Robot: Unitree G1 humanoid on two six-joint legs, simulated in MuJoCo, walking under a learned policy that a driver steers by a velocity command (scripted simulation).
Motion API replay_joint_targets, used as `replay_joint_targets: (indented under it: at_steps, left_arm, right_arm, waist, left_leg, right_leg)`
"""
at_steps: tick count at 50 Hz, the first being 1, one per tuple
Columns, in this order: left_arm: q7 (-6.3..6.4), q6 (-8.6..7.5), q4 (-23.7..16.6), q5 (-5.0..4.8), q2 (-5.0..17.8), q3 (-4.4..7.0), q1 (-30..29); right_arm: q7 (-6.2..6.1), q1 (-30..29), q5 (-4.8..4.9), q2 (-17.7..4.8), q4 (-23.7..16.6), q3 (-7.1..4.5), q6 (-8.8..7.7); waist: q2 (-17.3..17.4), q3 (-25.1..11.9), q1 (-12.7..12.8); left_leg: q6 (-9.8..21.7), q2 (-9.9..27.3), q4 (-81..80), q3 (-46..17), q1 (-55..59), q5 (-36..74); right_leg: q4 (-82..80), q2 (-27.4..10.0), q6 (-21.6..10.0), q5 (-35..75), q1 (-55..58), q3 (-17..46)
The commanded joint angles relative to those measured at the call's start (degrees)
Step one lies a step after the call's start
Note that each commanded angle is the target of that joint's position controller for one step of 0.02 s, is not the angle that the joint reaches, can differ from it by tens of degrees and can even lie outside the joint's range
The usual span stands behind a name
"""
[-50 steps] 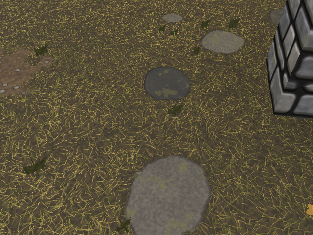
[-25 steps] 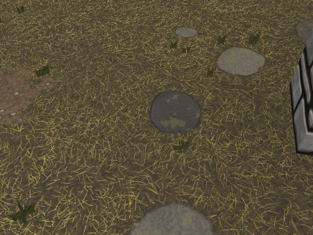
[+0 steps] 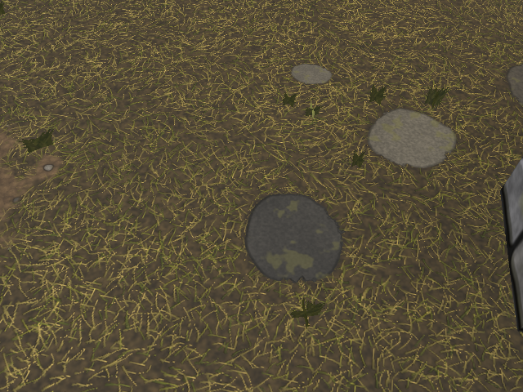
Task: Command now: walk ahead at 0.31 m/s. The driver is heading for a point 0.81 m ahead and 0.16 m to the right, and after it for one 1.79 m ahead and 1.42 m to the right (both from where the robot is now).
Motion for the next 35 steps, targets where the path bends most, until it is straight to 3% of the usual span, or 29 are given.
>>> replay_joint_targets:
  at_steps: [1, 5, 7, 11, 14, 15, 16, 17, 18, 19, 21, 22, 27, 35]
  left_arm:
    - [0.89, 1.0, -1.57, 0.43, 2.44, 1.27, 5.57]
    - [1.33, 2.08, -3.39, 1.24, 1.54, 1.09, 1.05]
    - [1.17, 2.29, -4.01, 1.24, 0.93, 0.71, -2.65]
    - [0.98, 3.01, -4.71, 0.97, 2.31, 0.87, -7.18]
    - [0.84, 2.8, -4.27, 1.59, 2.87, 1.19, -6.72]
    - [0.94, 2.64, -3.66, 2.05, 4.35, 1.64, -5.61]
    - [1.27, 2.59, -3.25, 2.34, 7.41, 2.27, -4.41]
    - [1.53, 3.07, -2.96, 2.01, 8.11, 2.29, -5.39]
    - [1.24, 3.5, -2.39, 1.58, 4.14, 1.56, -5.68]
    - [0.87, 3.74, -2.42, 1.26, 2.57, 1.28, -7.37]
    - [0.53, 3.74, -3.15, 1.34, 2.87, 1.23, -10.68]
    - [0.52, 3.53, -2.7, 1.29, 3.52, 1.44, -10.52]
    - [0.91, 3.42, -0.5, 0.95, 3.1, 1.5, -9.3]
    - [1.17, 4.76, 1.21, 0.88, 2.62, 1.54, -10.94]
  right_arm:
    - [0.2, 0.78, -0.9, -4.19, -1.08, -0.47, -0.92]
    - [-1.57, 0.81, -1.04, -6.29, 0.62, -0.53, -0.43]
    - [-2.17, 1.42, -0.72, -7.04, 1.26, -0.54, 0.18]
    - [-2.45, 3.66, -0.37, -7.49, 3.56, -0.51, 1.31]
    - [-2.69, 2.2, 0.73, -6.57, 4.35, -0.24, 2.13]
    - [-2.73, 4.13, 0.9, -5.59, 4.94, 0.02, 2.2]
    - [-2.76, 7.24, -0.19, -4.4, 5.12, 0.3, 1.93]
    - [-2.65, 13.84, -0.74, -2.58, 6.8, 0.49, 1.79]
    - [-3.06, 12.51, -0.54, -1.73, 7.1, 0.87, 2.34]
    - [-3.38, 9.4, -0.33, -2.93, 6.52, 0.71, 3.25]
    - [-3.89, 6.77, -0.06, -4.78, 6.7, 0.22, 4.91]
    - [-3.94, 6.94, -0.17, -4.66, 6.97, 0.25, 5.36]
    - [-3.84, 6.87, 0.05, -4.02, 8.44, 0.29, 5.2]
    - [-4.17, 8.19, -0.02, -2.78, 10.62, 0.57, 5.61]
  waist:
    - [6.03, -5.99, 2.21]
    - [5.91, -5.94, 2.98]
    - [6.16, -6.6, 1.58]
    - [6.35, -6.02, -0.43]
    - [5.53, -5.15, 1.23]
    - [3.5, -5.62, 1.36]
    - [-0.49, -7.8, -0.75]
    - [-6.46, -10.08, -4.73]
    - [-7.54, -10.17, -3.3]
    - [-6.08, -8.12, -2.74]
    - [-3.25, -5.0, -2.28]
    - [-2.79, -4.94, -2.26]
    - [0.01, -6.64, -1.22]
    - [1.58, -3.71, -1.06]
  left_leg:
    - [9.64, 14.48, -12.25, -11.2, 7.47, 35.1]
    - [9.53, 12.7, -12.72, -5.03, 6.48, 42.21]
    - [8.28, 11.55, -12.54, -3.21, 7.13, 40.19]
    - [8.38, 12.95, -11.55, -5.06, 10.19, 32.06]
    - [6.64, 12.47, -6.76, -6.64, 10.79, 23.53]
    - [4.21, 10.02, -4.19, -6.59, 10.38, 18.26]
    - [1.82, 6.52, -0.6, -5.2, 7.64, 10.38]
    - [-0.51, 3.05, 0.01, -3.43, 1.93, -3.01]
    - [-1.97, 2.48, 0.21, -2.23, 2.12, -8.79]
    - [-2.44, 2.55, -1.13, -2.26, 3.49, -8.92]
    - [-2.17, 2.74, -2.39, -2.29, 4.66, -7.79]
    - [-2.01, 3.0, -2.64, -2.5, 5.3, -6.84]
    - [-2.1, 3.89, -1.93, -2.89, 6.93, -0.02]
    - [-2.43, 3.99, -2.43, -2.61, 6.01, -3.35]
  right_leg:
    - [-1.56, -3.92, 0.6, 3.78, -3.7, 1.25]
    - [-15.97, -3.63, 2.25, 12.89, -3.35, 0.51]
    - [-24.12, -2.87, 2.33, 18.11, -0.66, -0.37]
    - [-32.07, -1.73, 2.28, 19.46, 1.74, -0.22]
    - [-41.14, -0.65, 0.39, 20.58, 6.32, -1.01]
    - [-45.73, -1.34, -0.7, 29.61, 10.63, 0.04]
    - [-43.71, -5.49, -2.19, 45.2, 17.36, 3.79]
    - [-40.74, -9.0, -6.6, 49.14, 23.99, 6.71]
    - [-41.77, -9.59, -8.38, 41.05, 22.02, 8.3]
    - [-43.26, -8.19, -7.52, 32.29, 17.9, 8.42]
    - [-43.2, -4.69, -4.61, 26.67, 13.55, 5.15]
    - [-42.73, -3.86, -3.94, 26.99, 13.37, 4.23]
    - [-39.64, -2.57, -4.12, 34.72, 16.69, 2.43]
    - [-40.17, -1.53, -3.84, 28.52, 15.84, 1.59]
